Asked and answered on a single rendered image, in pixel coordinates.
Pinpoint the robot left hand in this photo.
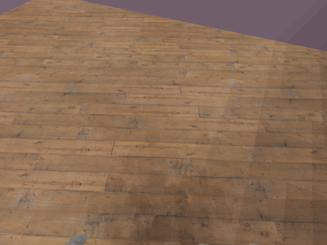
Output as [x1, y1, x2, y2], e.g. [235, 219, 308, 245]
[64, 234, 87, 245]

